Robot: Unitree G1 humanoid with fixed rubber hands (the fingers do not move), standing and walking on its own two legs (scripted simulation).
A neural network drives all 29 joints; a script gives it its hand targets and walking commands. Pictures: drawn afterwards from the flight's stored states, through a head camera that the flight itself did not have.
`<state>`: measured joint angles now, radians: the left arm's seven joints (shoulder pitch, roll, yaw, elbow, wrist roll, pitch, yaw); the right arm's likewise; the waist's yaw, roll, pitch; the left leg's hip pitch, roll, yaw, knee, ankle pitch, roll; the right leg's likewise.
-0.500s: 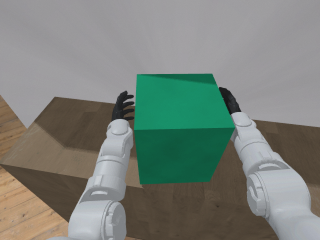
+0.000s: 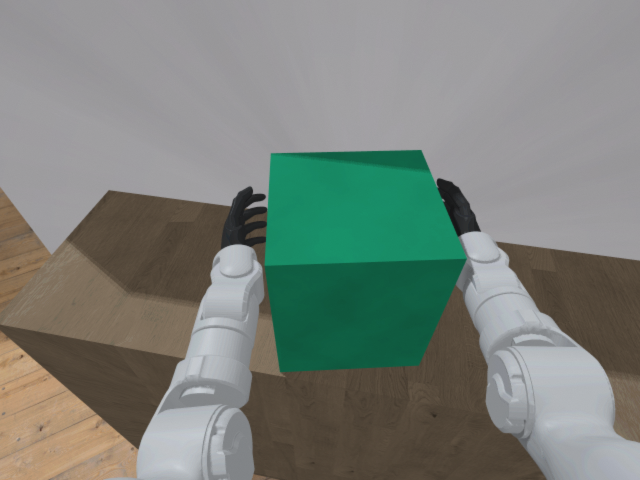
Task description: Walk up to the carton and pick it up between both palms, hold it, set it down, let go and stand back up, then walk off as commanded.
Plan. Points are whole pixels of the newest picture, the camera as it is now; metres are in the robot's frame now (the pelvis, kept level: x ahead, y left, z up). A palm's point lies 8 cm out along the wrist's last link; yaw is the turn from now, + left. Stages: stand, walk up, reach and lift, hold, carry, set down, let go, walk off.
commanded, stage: set down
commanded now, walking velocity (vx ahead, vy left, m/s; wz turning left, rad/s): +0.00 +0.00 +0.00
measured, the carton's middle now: (348, 264) +0.39 +0.02 +0.05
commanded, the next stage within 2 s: none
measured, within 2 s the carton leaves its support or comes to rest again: neither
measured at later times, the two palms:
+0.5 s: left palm (238, 248) +0.36 +0.16 +0.10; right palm (461, 239) +0.42 -0.13 +0.10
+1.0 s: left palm (233, 290) +0.32 +0.17 +0.05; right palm (492, 255) +0.42 -0.19 +0.07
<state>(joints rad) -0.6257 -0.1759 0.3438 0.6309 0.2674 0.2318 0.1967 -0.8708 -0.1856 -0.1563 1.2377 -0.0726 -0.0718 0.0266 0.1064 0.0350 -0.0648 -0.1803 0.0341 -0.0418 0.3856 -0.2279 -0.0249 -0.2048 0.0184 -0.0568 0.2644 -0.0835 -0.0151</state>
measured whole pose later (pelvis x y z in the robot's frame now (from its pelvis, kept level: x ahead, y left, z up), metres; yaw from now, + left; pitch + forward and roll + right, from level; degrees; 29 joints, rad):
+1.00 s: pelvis +0.00 -0.01 +0.00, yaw +0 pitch +4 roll -1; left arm -0.38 -0.10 0.10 0.35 0.03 0.28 0.27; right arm -0.70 -0.32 -0.07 0.95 0.28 -0.02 0.04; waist 0.13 0.03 0.01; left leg -0.23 0.03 -0.04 0.38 -0.21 -0.03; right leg -0.27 0.02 -0.06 0.29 -0.09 -0.02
